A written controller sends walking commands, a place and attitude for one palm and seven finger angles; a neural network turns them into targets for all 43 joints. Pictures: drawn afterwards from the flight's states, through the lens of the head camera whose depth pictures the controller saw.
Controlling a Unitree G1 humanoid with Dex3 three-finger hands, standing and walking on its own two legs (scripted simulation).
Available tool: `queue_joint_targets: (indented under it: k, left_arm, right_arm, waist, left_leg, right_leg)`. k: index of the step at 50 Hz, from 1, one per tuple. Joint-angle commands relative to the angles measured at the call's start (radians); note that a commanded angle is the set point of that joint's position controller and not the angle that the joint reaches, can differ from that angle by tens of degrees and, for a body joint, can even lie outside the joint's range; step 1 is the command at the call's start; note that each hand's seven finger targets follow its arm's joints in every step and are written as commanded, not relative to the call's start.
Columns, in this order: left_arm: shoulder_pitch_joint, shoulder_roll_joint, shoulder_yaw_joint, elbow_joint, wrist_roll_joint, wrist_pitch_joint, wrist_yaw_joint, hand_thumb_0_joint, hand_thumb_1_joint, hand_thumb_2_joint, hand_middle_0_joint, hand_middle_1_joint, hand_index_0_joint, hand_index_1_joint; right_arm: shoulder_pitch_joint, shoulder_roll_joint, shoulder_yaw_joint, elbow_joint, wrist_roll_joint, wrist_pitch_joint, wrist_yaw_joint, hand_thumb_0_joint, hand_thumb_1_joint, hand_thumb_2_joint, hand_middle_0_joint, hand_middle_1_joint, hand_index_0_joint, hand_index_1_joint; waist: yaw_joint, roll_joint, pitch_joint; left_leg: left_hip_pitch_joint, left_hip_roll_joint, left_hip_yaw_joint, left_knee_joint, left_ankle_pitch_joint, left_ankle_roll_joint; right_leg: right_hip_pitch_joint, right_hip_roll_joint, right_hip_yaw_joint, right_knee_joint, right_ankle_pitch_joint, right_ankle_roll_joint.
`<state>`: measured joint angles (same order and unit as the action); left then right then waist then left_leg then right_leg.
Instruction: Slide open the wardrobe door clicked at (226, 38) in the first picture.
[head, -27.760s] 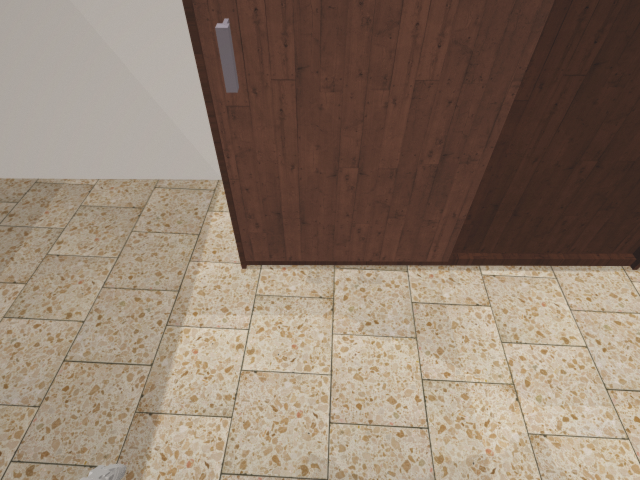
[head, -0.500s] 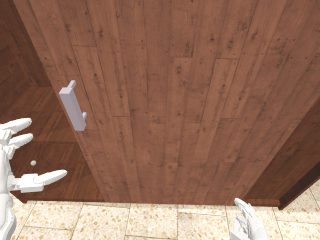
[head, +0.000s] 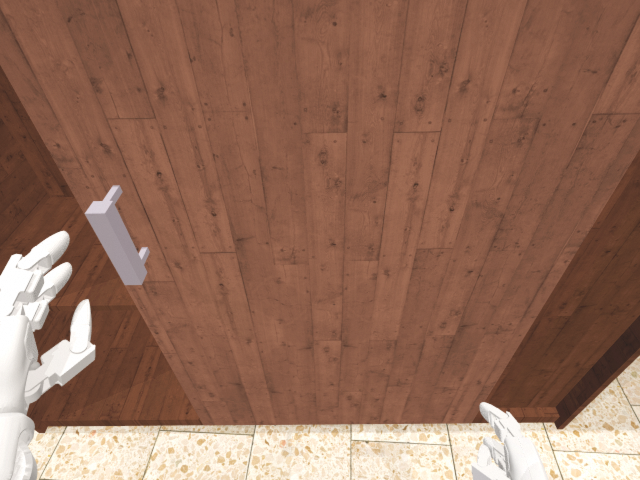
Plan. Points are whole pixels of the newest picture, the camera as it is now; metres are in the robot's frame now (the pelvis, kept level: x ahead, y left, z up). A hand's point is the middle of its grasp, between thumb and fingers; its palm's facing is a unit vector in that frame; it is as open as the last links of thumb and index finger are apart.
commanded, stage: draw the hand back to the body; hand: left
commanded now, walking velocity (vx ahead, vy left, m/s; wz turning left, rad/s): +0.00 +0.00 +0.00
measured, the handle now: (125, 235) +0.41 +0.36 +0.08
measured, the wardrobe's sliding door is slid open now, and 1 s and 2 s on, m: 0.51 0.51 0.51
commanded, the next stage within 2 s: step back with the hand held close in 0.28 s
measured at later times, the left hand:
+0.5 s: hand (89, 336) +0.18 +0.25 +0.17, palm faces +0.45 -0.79 -0.42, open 7.5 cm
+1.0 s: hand out of the picture +0.10 +0.32 +0.16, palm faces +0.45 -0.76 -0.47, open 7.5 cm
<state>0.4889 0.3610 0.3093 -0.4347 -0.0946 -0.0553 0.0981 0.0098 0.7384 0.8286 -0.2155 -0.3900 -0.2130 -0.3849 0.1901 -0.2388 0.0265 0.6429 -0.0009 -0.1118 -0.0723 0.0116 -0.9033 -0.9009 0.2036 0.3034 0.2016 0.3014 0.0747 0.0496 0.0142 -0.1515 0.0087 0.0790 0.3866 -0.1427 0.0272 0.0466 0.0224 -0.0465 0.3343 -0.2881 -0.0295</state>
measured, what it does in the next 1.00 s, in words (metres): shifts its weight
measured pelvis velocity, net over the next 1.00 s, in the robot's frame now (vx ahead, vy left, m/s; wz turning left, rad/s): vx -0.08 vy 0.05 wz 0.06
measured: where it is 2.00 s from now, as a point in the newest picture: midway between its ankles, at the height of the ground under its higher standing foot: outside the picture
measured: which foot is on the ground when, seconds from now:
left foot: down 0.00-1.00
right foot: down 0.00-1.00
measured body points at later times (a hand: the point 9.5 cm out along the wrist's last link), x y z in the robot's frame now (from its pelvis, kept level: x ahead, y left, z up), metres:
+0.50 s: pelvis +0.00 -0.02 +0.00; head -0.02 -0.04 +0.45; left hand +0.15 +0.29 +0.19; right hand +0.20 -0.24 -0.08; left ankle +0.05 +0.10 -0.74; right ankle -0.06 -0.10 -0.74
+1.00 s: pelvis -0.08 +0.05 -0.01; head -0.08 +0.07 +0.44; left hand +0.07 +0.36 +0.19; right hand +0.09 -0.18 -0.08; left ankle +0.05 +0.10 -0.74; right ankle -0.10 -0.08 -0.74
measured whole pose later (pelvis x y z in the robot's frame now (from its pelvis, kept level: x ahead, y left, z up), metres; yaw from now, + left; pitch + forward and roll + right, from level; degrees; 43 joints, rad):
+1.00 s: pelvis -0.08 +0.05 -0.01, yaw +3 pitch +0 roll -3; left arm 0.53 0.46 0.44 -0.51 -0.06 -0.17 0.13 0.02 0.88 0.90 -0.21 -0.30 -0.21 -0.30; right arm 0.23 -0.21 0.02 0.56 0.01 -0.05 -0.09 0.01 -0.90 -0.90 0.20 0.30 0.20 0.30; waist 0.01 0.01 0.01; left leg -0.41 -0.04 0.05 0.40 -0.06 0.09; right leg -0.19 0.06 0.00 0.48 -0.32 -0.01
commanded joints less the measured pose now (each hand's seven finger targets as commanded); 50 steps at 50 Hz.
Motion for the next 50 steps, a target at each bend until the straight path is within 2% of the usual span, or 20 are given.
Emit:
queue_joint_targets:
  k: [1,7,8,14,18,20,21,22,24,25,27,30,32,36,38,41,42,44,47,50]
  left_arm:
    - [-0.095,0.195,0.145,-0.192,-0.001,-0.063,0.012,0.0,0.9,0.9,-0.2,-0.3,-0.2,-0.3]
    - [-0.093,0.198,0.14,-0.178,-0.005,-0.06,0.003,0.0,0.9,0.9,-0.2,-0.3,-0.2,-0.3]
    - [-0.079,0.18,0.127,-0.183,-0.008,-0.059,0.002,0.0,0.9,0.9,-0.2,-0.3,-0.2,-0.3]
    - [-0.092,0.204,0.143,-0.214,-0.004,-0.066,0.002,0.0,0.9,0.9,-0.2,-0.3,-0.2,-0.3]
    - [-0.061,0.185,0.136,-0.168,-0.012,-0.058,-0.003,0.0,0.9,0.9,-0.2,-0.3,-0.2,-0.3]
    - [-0.161,0.232,0.172,-0.148,-0.01,-0.06,0.003,0.0,0.9,0.9,-0.2,-0.3,-0.2,-0.3]
    - [-0.295,0.342,0.267,-0.231,0.009,-0.105,0.018,0.0,0.9,0.9,-0.2,-0.3,-0.2,-0.3]
    - [-0.286,0.336,0.264,-0.181,0.014,-0.123,0.018,0.0,0.9,0.9,-0.2,-0.3,-0.2,-0.3]
    - [-0.096,0.209,0.172,-0.097,0.022,-0.106,0.003,0.0,0.9,0.9,-0.2,-0.3,-0.2,-0.3]
    - [-0.063,0.193,0.157,-0.125,0.022,-0.105,0.001,0.0,0.9,0.9,-0.2,-0.3,-0.2,-0.3]
    - [-0.01,0.193,0.158,-0.187,0.019,-0.102,0.005,0.0,0.9,0.9,-0.2,-0.3,-0.2,-0.3]
    - [0.022,0.232,0.196,-0.25,0.018,-0.096,0.017,0.0,0.9,0.9,-0.2,-0.3,-0.2,-0.3]
    - [0.026,0.276,0.237,-0.266,0.013,-0.102,0.027,0.0,0.9,0.9,-0.2,-0.3,-0.2,-0.3]
    - [0.042,0.277,0.244,-0.247,0.005,-0.127,0.039,0.0,0.9,0.9,-0.2,-0.3,-0.2,-0.3]
    - [0.02,0.273,0.233,-0.256,0.007,-0.141,0.044,0.0,0.9,0.9,-0.2,-0.3,-0.2,-0.3]
    - [-0.006,0.255,0.213,-0.254,0.021,-0.168,0.051,0.0,0.9,0.9,-0.2,-0.3,-0.2,-0.3]
    - [-0.021,0.257,0.218,-0.277,0.032,-0.178,0.053,0.0,0.9,0.9,-0.2,-0.3,-0.2,-0.3]
    - [-0.02,0.248,0.236,-0.266,0.052,-0.185,0.055,0.0,0.9,0.9,-0.2,-0.3,-0.2,-0.3]
    - [0.037,0.278,0.272,-0.282,0.043,-0.187,0.051,0.0,0.9,0.9,-0.2,-0.3,-0.2,-0.3]
    - [0.068,0.252,0.248,-0.303,0.026,-0.188,0.042,0.0,0.9,0.9,-0.2,-0.3,-0.2,-0.3]
  right_arm:
    - [-0.151,-0.097,-0.042,-0.17,0.005,-0.04,-0.014,0.0,-0.9,-0.9,0.2,0.3,0.2,0.3]
    - [-0.162,-0.097,-0.043,-0.168,0.003,-0.03,-0.018,0.0,-0.9,-0.9,0.2,0.3,0.2,0.3]
    - [-0.16,-0.092,-0.043,-0.171,0.004,-0.027,-0.019,0.0,-0.9,-0.9,0.2,0.3,0.2,0.3]
    - [-0.167,-0.091,-0.045,-0.167,0.001,-0.024,-0.018,0.0,-0.9,-0.9,0.2,0.3,0.2,0.3]
    - [-0.168,-0.088,-0.046,-0.168,0.005,-0.013,-0.019,0.0,-0.9,-0.9,0.2,0.3,0.2,0.3]
    - [-0.167,-0.093,-0.047,-0.153,0.006,-0.006,-0.023,0.0,-0.9,-0.9,0.2,0.3,0.2,0.3]
    - [-0.171,-0.104,-0.043,-0.194,0.011,0.021,-0.02,0.0,-0.9,-0.9,0.2,0.3,0.2,0.3]
    - [-0.171,-0.088,-0.038,-0.177,0.007,0.036,-0.025,0.0,-0.9,-0.9,0.2,0.3,0.2,0.3]
    - [-0.149,-0.094,-0.043,-0.198,0.005,0.062,-0.02,0.0,-0.9,-0.9,0.2,0.3,0.2,0.3]
    - [-0.142,-0.098,-0.046,-0.216,0.01,0.076,-0.015,0.0,-0.9,-0.9,0.2,0.3,0.2,0.3]
    - [-0.142,-0.102,-0.048,-0.237,0.016,0.096,-0.015,0.0,-0.9,-0.9,0.2,0.3,0.2,0.3]
    - [-0.139,-0.103,-0.052,-0.265,0.019,0.117,-0.012,0.0,-0.9,-0.9,0.2,0.3,0.2,0.3]
    - [-0.138,-0.104,-0.052,-0.274,0.019,0.12,-0.018,0.0,-0.9,-0.9,0.2,0.3,0.2,0.3]
    - [-0.131,-0.096,-0.053,-0.279,0.022,0.111,-0.024,0.0,-0.9,-0.9,0.2,0.3,0.2,0.3]
    - [-0.125,-0.104,-0.053,-0.273,0.02,0.095,-0.031,0.0,-0.9,-0.9,0.2,0.3,0.2,0.3]
    - [-0.116,-0.121,-0.055,-0.267,0.014,0.057,-0.036,0.0,-0.9,-0.9,0.2,0.3,0.2,0.3]
    - [-0.122,-0.134,-0.058,-0.268,0.01,0.042,-0.04,0.0,-0.9,-0.9,0.2,0.3,0.2,0.3]
    - [-0.118,-0.142,-0.063,-0.265,0.009,0.022,-0.042,0.0,-0.9,-0.9,0.2,0.3,0.2,0.3]
    - [-0.105,-0.124,-0.067,-0.261,0.007,-0.003,-0.03,0.0,-0.9,-0.9,0.2,0.3,0.2,0.3]
    - [-0.095,-0.12,-0.063,-0.242,0.005,-0.007,-0.015,0.0,-0.9,-0.9,0.2,0.3,0.2,0.3]
  waist:
    - [0.006,0.002,-0.045]
    - [0.008,-0.038,-0.039]
    - [0.006,-0.001,-0.045]
    - [0.009,-0.019,-0.081]
    - [0.007,-0.047,-0.038]
    - [0.0,-0.048,-0.042]
    - [-0.029,-0.078,0.025]
    - [-0.036,-0.093,0.002]
    - [-0.039,-0.133,-0.084]
    - [-0.041,-0.094,-0.137]
    - [-0.042,-0.026,-0.206]
    - [-0.042,-0.032,-0.196]
    - [-0.042,-0.016,-0.167]
    - [-0.048,-0.048,-0.109]
    - [-0.053,0.004,-0.085]
    - [-0.059,0.06,-0.035]
    - [-0.057,0.128,-0.043]
    - [-0.039,0.186,-0.076]
    - [-0.026,0.123,-0.154]
    - [-0.038,0.078,-0.142]
  left_leg:
    - [0.173,0.015,-0.063,-0.021,0.115,0.014]
    - [0.174,0.009,-0.05,-0.013,0.138,0.022]
    - [0.175,0.008,-0.047,-0.011,0.147,0.022]
    - [0.187,-0.002,-0.037,0.004,0.196,0.024]
    - [0.171,0.004,-0.034,-0.005,0.174,0.025]
    - [0.174,0.0,-0.035,-0.008,0.159,0.024]
    - [0.125,0.018,-0.039,0.089,0.139,0.04]
    - [0.114,0.01,-0.043,0.112,0.155,0.04]
    - [0.11,0.008,-0.022,0.134,0.285,0.047]
    - [0.123,0.008,-0.013,0.132,0.325,0.054]
    - [0.167,0.022,-0.014,0.114,0.405,0.062]
    - [0.127,0.05,-0.035,0.099,0.414,0.052]
    - [0.08,0.048,-0.041,0.091,0.333,0.042]
    - [0.005,0.053,-0.073,0.06,0.079,0.029]
    - [-0.023,0.064,-0.101,0.022,-0.025,0.027]
    - [-0.106,0.099,-0.186,-0.077,-0.303,0.033]
    - [-0.173,0.122,-0.229,-0.151,-0.405,0.046]
    - [-0.364,0.175,-0.316,-0.288,-0.595,0.069]
    - [-0.304,0.17,-0.315,-0.258,-0.482,0.06]
    - [-0.194,0.135,-0.257,-0.197,-0.371,0.015]
  right_leg:
    - [-0.211,-0.031,0.047,-0.091,0.243,0.013]
    - [-0.201,-0.037,0.056,-0.104,0.314,0.026]
    - [-0.194,-0.042,0.059,-0.092,0.328,0.025]
    - [-0.172,-0.046,0.059,-0.081,0.445,0.036]
    - [-0.183,-0.049,0.058,-0.083,0.431,0.042]
    - [-0.194,-0.044,0.06,-0.096,0.391,0.041]
    - [-0.333,-0.098,0.113,-0.133,0.533,0.112]
    - [-0.31,-0.119,0.094,-0.106,0.649,0.119]
    - [-0.255,-0.112,0.045,-0.022,0.826,0.153]
    - [-0.234,-0.111,0.045,0.01,0.856,0.166]
    - [-0.238,-0.097,0.035,0.055,0.795,0.169]
    - [-0.272,-0.074,0.04,0.043,0.602,0.137]
    - [-0.287,-0.086,0.056,0.016,0.532,0.121]
    - [-0.343,-0.095,0.085,-0.027,0.262,0.09]
    - [-0.36,-0.082,0.086,-0.037,0.109,0.068]
    - [-0.379,-0.039,0.079,-0.04,-0.169,0.039]
    - [-0.307,-0.01,0.062,0.013,-0.154,0.037]
    - [-0.104,0.054,0.028,0.201,-0.068,0.031]
    - [-0.103,0.053,0.039,0.207,-0.031,0.019]
    - [-0.223,0.029,0.071,0.075,-0.07,0.008]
